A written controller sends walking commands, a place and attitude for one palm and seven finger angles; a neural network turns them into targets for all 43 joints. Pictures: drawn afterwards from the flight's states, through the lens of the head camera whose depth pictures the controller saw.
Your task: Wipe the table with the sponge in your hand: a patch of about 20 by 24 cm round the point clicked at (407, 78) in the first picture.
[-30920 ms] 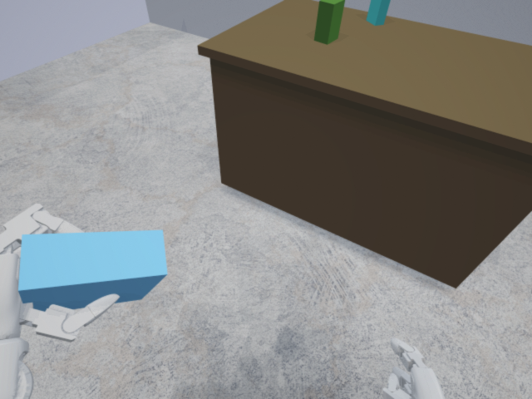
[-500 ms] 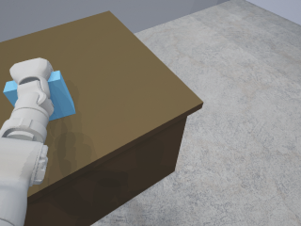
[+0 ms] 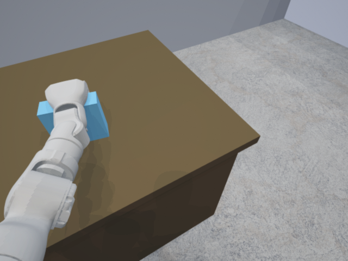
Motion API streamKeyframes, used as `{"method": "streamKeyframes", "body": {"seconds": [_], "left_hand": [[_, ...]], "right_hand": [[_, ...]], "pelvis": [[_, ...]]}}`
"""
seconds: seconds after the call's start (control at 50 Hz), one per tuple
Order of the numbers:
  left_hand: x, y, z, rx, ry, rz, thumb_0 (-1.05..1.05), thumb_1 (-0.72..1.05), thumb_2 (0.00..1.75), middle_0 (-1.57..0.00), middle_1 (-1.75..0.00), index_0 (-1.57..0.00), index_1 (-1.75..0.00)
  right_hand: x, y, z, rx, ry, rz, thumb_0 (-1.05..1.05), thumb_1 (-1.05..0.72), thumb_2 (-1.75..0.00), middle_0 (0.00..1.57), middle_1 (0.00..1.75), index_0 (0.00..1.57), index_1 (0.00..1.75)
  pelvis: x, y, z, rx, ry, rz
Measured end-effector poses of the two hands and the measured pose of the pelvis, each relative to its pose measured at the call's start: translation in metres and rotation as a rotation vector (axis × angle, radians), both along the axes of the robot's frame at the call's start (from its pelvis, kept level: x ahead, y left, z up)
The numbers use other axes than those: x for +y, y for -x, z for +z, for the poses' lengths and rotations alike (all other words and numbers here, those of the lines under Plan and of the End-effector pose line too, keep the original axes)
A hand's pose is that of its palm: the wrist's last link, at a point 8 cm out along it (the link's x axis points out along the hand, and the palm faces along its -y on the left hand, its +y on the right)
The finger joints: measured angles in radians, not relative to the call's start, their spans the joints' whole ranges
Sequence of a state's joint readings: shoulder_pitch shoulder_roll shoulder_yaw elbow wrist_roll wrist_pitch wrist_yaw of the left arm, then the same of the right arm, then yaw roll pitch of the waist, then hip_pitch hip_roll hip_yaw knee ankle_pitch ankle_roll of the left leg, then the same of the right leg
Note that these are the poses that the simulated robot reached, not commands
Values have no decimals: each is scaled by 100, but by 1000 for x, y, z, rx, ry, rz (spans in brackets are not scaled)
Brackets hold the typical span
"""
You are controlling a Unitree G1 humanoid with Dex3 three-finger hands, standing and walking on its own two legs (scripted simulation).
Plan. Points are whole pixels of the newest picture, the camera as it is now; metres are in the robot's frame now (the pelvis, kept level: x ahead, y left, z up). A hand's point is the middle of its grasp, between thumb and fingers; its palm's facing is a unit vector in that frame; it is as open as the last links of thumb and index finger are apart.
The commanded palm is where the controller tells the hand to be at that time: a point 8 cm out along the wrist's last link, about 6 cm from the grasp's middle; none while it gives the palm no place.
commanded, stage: wipe back along the third lane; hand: left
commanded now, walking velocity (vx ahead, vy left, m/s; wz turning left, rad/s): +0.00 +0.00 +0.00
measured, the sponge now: (80, 126) +0.45 +0.25 +0.05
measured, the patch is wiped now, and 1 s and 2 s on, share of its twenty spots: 1.00 1.00 1.00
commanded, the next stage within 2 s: slide back across to the middle lane in 1.34 s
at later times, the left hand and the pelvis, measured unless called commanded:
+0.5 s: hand (77, 121) +0.42 +0.23 +0.11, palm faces +0.06 -0.02 -1.00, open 9.6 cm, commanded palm +0.37 +0.20 +0.13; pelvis +0.03 +0.03 +0.00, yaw +2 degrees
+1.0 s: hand (84, 135) +0.37 +0.20 +0.11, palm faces +0.07 -0.04 -1.00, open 9.6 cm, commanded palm +0.32 +0.18 +0.13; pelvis +0.01 +0.01 +0.00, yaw +1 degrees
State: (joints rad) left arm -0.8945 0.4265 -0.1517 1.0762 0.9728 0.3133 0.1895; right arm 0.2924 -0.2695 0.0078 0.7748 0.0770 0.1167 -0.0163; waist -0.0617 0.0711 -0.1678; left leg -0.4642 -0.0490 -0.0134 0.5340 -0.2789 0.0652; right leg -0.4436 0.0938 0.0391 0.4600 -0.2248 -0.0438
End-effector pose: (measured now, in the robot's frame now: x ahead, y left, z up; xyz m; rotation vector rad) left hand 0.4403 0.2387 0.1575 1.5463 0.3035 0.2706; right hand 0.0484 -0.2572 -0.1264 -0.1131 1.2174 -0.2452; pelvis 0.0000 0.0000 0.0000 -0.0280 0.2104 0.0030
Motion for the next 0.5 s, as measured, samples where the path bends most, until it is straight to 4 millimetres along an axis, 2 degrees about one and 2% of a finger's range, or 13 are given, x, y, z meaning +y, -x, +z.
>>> {"method": "streamKeyframes", "body": {"seconds": [0.3,0.4,0.5], "left_hand": [[-5,24,1,-79,3,18,-1,-46,111,-68,-146,-73,-147],[-10,35,2,-84,9,32,0,-45,110,-67,-146,-73,-147],[-15,43,2,-75,15,35,0,-45,110,-67,-146,-73,-147]], "right_hand": [[56,-132,24,-217,-71,160,1,-91,-90,20,30,20,30],[70,-163,34,-262,-97,209,1,-91,-90,20,30,20,30],[81,-184,41,-299,-114,248,1,-91,-90,20,30,20,30]], "pelvis": [[27,-20,3,-55,2,21],[30,-25,3,-74,5,33],[31,-27,3,-92,2,35]]}}
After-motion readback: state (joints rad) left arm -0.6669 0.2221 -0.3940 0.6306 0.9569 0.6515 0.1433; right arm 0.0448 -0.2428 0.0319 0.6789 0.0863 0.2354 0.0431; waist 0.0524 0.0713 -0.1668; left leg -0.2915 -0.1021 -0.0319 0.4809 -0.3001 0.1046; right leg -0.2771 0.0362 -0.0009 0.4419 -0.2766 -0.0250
